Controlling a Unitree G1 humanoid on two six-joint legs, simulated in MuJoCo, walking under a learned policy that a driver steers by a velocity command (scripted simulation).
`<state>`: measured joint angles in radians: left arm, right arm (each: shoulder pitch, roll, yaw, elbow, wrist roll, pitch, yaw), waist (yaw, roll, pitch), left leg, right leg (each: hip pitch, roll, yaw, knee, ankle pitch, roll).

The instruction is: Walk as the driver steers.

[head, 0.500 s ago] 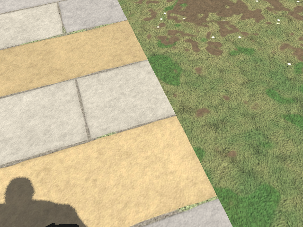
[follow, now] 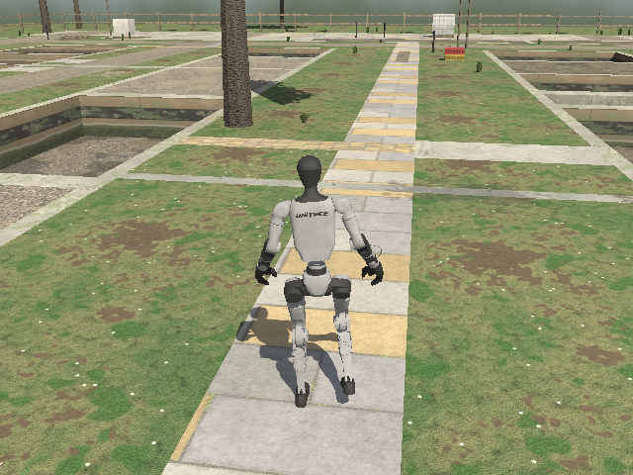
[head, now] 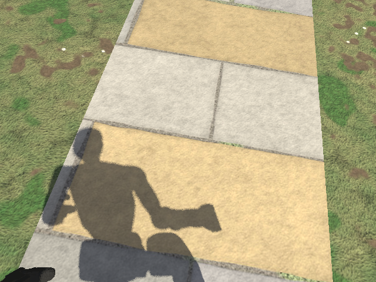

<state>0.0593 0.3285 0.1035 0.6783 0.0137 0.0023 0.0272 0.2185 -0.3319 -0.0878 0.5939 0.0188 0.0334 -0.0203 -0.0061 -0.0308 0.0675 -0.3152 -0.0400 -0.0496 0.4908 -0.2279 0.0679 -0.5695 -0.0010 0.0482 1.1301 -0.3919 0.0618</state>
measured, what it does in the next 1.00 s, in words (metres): walks ahead: right foot, then left foot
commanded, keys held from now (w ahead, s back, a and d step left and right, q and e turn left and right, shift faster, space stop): q+shift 0.06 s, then w+q+shift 0.08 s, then w+shift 0.24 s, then w+e+shift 0.62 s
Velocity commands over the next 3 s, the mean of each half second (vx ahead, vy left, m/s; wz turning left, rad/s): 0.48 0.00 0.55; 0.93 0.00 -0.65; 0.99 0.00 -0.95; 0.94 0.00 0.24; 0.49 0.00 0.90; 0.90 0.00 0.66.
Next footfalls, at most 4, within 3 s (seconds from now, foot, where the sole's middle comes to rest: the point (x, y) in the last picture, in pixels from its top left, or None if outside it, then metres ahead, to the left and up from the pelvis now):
0.34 right None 0.16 -0.13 -0.78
0.70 left None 0.40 0.18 -0.78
1.14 right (188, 173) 0.83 -0.03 -0.78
1.56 left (196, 91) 1.28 -0.07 -0.78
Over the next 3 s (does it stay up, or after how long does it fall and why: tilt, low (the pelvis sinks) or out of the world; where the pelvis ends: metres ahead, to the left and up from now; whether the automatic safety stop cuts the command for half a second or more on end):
stays up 2.04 -0.39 0.00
